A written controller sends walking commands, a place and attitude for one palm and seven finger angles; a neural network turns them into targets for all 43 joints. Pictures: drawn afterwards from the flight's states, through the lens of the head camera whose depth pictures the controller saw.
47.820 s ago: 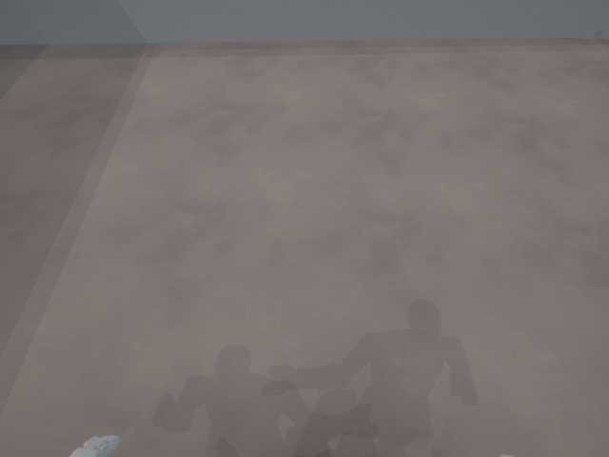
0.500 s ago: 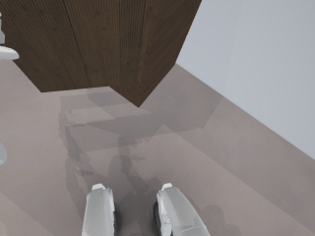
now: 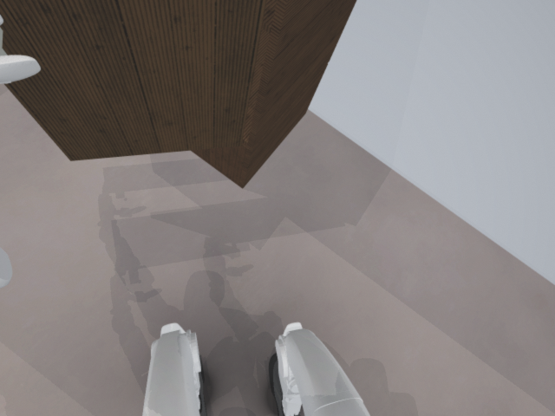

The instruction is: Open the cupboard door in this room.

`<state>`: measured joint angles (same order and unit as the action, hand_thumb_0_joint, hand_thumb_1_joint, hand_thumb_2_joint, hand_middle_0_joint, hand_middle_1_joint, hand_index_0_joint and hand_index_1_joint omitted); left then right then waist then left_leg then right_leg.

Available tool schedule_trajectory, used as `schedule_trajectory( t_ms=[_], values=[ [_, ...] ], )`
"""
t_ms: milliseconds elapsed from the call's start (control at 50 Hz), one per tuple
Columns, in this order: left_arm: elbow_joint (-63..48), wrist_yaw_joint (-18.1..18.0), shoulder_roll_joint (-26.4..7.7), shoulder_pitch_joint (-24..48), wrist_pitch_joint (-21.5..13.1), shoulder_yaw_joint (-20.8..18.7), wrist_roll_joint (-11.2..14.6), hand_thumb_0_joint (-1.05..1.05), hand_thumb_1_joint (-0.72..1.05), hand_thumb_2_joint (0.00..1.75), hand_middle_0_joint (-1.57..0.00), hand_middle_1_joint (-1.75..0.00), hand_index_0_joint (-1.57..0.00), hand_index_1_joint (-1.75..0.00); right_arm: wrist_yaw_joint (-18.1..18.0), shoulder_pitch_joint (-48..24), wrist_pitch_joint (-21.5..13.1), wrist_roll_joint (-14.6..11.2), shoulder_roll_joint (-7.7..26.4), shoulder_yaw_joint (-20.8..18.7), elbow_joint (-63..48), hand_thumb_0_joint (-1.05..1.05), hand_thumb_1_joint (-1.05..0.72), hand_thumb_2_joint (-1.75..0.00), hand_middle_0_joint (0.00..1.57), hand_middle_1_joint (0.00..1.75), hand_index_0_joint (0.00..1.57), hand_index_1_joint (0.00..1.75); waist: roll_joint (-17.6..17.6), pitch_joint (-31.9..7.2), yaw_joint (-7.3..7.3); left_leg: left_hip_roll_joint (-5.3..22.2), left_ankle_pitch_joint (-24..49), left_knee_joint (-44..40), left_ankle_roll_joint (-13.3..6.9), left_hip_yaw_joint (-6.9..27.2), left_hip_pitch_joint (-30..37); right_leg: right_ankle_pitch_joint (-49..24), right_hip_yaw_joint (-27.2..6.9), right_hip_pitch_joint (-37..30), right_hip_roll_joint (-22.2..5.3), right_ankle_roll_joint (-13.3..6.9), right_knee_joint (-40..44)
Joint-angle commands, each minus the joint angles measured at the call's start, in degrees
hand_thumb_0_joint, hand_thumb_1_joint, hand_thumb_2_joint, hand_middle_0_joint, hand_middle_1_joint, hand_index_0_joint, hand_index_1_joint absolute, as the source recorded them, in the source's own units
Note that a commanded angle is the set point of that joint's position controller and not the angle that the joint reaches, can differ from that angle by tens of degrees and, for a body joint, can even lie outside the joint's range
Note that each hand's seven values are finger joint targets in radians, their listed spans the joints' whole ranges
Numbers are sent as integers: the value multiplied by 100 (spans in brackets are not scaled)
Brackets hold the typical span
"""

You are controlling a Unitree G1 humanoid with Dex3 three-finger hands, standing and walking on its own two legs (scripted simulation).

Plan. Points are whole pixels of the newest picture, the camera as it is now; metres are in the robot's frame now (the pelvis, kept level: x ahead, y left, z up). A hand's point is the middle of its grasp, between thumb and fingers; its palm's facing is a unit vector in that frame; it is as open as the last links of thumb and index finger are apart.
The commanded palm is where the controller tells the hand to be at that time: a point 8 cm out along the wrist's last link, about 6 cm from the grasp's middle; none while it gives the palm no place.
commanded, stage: close the thumb around the handle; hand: left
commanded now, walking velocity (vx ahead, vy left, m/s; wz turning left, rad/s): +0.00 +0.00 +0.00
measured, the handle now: out of the picture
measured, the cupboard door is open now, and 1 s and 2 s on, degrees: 47 59 88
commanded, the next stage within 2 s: pull the door open along its arc in 0.44 s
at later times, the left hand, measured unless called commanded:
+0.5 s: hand out of the picture +0.55 +0.28 +0.08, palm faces +0.12 -0.99 -0.01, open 5.9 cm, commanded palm +0.54 +0.30 +0.08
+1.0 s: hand out of the picture +0.48 +0.26 +0.08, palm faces +0.10 -1.00 -0.02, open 6.1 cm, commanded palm +0.42 +0.29 +0.08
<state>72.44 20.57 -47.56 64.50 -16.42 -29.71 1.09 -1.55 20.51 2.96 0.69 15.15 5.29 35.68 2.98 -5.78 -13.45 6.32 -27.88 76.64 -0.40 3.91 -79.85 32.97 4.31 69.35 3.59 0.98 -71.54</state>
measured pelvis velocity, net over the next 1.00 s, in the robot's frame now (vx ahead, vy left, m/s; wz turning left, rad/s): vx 0.02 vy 0.00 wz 0.02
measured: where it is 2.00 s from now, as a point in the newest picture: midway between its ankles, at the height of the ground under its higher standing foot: (241, 403)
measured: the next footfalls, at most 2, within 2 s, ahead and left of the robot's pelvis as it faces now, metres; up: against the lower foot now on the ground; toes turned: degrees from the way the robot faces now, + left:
none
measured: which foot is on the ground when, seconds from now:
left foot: down 0.00-1.00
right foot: down 0.00-1.00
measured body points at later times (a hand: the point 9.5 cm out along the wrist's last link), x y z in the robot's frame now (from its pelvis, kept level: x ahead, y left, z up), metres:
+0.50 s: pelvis +0.00 +0.00 +0.01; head +0.18 +0.05 +0.42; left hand +0.54 +0.33 +0.09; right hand +0.00 -0.26 -0.09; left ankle +0.05 +0.11 -0.61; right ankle +0.00 -0.14 -0.61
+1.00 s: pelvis +0.02 +0.00 +0.03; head +0.15 +0.03 +0.46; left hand +0.46 +0.31 +0.09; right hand +0.05 -0.27 -0.08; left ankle +0.05 +0.11 -0.61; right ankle +0.00 -0.14 -0.61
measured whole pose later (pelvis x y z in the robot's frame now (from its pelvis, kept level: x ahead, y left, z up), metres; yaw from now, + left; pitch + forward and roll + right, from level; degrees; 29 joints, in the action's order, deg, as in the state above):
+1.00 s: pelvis +0.02 +0.00 +0.03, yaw +1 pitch +25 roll -5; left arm 51.6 19.3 -30.1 37.3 -20.0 -27.6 9.5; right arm 0.5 20.9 4.4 -0.7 14.5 1.5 35.1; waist 2.7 -8.7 -8.6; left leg 5.9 -27.3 69.4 -0.1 1.2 -67.8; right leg 32.4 2.0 58.8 2.9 0.8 -65.7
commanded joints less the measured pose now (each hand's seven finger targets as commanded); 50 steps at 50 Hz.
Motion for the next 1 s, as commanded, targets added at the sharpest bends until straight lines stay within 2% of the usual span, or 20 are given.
schedule_trajectory(
  t_ms=[0,80,100,120,140,220,260,300,340,360,440,480,520,540,680,760,800,840,960,980],
  values=[
    [-1359,-18,-1660,2424,-407,-150,157,0,28,64,-36,-128,-36,-128,-88,1353,15,43,1266,-449,-70,0,-90,-90,20,30,20,30,1580,-3423,-43,-106,2429,-664,-145,323,4197,-1739,6,-119,119,-219,871],
    [-1523,22,-1554,2240,-450,-201,216,0,51,73,-37,-131,-37,-131,-39,1397,26,58,1254,-492,-33,0,-90,-90,20,30,20,30,1665,-3647,33,-100,2801,-703,-104,387,4542,-1914,41,-139,130,-239,864],
    [-1424,30,-1540,2078,-420,-215,215,0,56,76,-38,-131,-38,-131,-42,1394,42,48,1254,-493,-50,0,-90,-90,20,30,20,30,1582,-3565,68,-107,2735,-728,-103,373,4477,-1873,42,-167,130,-237,887],
    [-1430,24,-1355,2187,-388,-58,220,0,62,78,-38,-132,-38,-132,-41,1380,43,48,1243,-499,-36,0,-90,-90,20,30,20,30,1537,-3436,-23,-103,2672,-740,-117,370,4450,-1859,36,-104,128,-224,921],
    [-1441,14,-1300,2221,-372,-29,221,0,68,80,-38,-133,-38,-133,-30,1384,43,46,1228,-495,-34,0,-90,-90,20,30,20,30,1548,-3363,-3,-114,2553,-768,-114,358,4397,-1794,44,-126,134,-221,945],
    [-1464,-70,-1408,2236,-423,-112,201,0,90,90,-40,-135,-40,-135,-37,1392,39,54,1245,-495,-33,0,-90,-90,20,30,20,30,1514,-3357,10,-120,2502,-820,-110,372,4397,-1741,33,-147,128,-236,964],
    [-1534,-97,-1240,2310,-511,-43,216,0,90,90,-40,-135,-40,-135,-16,1387,14,68,1211,-511,-7,0,-90,-90,20,30,20,30,1598,-3368,-22,-121,2562,-798,-106,392,4525,-1755,34,-37,132,-253,945],
    [-1424,-111,-1316,2235,-521,-85,214,0,90,90,-40,-135,-40,-135,-22,1371,24,67,1238,-505,-13,0,-90,-90,20,30,20,30,1507,-3304,-27,-123,2469,-810,-109,367,4415,-1726,26,-97,125,-235,982],
    [-1297,-105,-1599,2060,-510,-312,233,0,90,90,-40,-135,-40,-135,-35,1344,29,54,1246,-477,-64,0,-90,-90,20,30,20,30,1333,-3268,43,-142,2385,-788,-143,280,4115,-1771,-12,-367,131,-223,993],
    [-1333,-116,-1767,2106,-552,-425,227,0,90,90,-40,-135,-40,-135,-40,1346,23,57,1252,-462,-71,0,-90,-90,20,30,20,30,1435,-3289,82,-144,2431,-783,-141,277,4126,-1789,-28,-375,125,-237,959],
    [-1305,-108,-1598,2092,-576,-220,190,0,90,90,-40,-135,-40,-135,-28,1256,23,31,1226,-453,-105,0,-90,-90,20,30,20,30,1431,-3179,54,-147,2263,-781,-138,227,3995,-1725,-37,-406,138,-219,978],
    [-1445,-115,-1635,2133,-652,-270,186,0,90,90,-40,-135,-40,-135,-35,1276,18,46,1244,-478,-95,0,-90,-90,20,30,20,30,1549,-3403,80,-134,2460,-766,-121,285,4219,-1791,-26,-338,128,-231,921],
    [-1434,-104,-1583,2046,-643,-252,192,0,90,90,-40,-135,-40,-135,-35,1269,29,41,1245,-496,-86,0,-90,-90,20,30,20,30,1483,-3378,75,-126,2437,-766,-117,273,4246,-1786,-29,-333,127,-222,950],
    [-1491,-127,-1486,2477,-645,-94,199,0,90,90,-40,-135,-40,-135,-43,1246,13,42,1245,-478,-43,0,-90,-90,20,30,20,30,1467,-3280,-95,-125,2337,-736,-139,280,4174,-1754,-47,-239,128,-203,976],
    [-1693,-29,-1291,1414,-653,-237,334,0,90,90,-40,-135,-40,-135,-5,1256,42,29,1216,-554,-93,0,-90,-90,20,30,20,30,1466,-3644,271,-157,2703,-828,-107,221,4421,-2060,-42,-611,123,-230,966],
    [-2022,58,-1078,650,-670,-331,531,0,90,90,-40,-135,-40,-135,31,1186,46,-15,1175,-615,-185,0,-90,-90,20,30,20,30,1074,-3708,462,-227,2698,-926,-143,107,4270,-2349,-98,-1156,139,-210,1043],
    [-2285,73,-777,180,-684,-240,629,0,90,90,-40,-135,-40,-135,57,1083,46,-49,1128,-665,-243,0,-90,-90,20,30,20,30,1079,-3642,547,-262,2702,-1013,-134,31,4340,-2457,-93,-1278,130,-191,1120],
    [-2547,62,-540,-306,-684,-188,735,0,90,90,-40,-135,-40,-135,80,986,45,-79,1103,-704,-310,0,-90,-90,20,30,20,30,804,-3498,614,-295,2588,-1111,-158,-37,4206,-2519,-102,-1532,133,-177,1190],
    [-3585,-138,396,-1936,-832,124,1007,0,90,90,-40,-135,-40,-135,169,665,20,-138,999,-820,-553,0,-90,-90,20,30,20,30,749,-3205,875,-391,2732,-1408,-108,-159,4512,-2712,-68,-1841,109,-219,1314],
    [-3755,-1057,592,-2104,-779,-686,1367,0,90,90,-40,-135,-40,-135,141,571,-42,-73,808,-820,-615,0,-90,-90,20,30,20,30,510,-3142,1334,-391,2704,-1526,-22,-184,4286,-2635,-3,-1994,69,-151,1329]
  ],
)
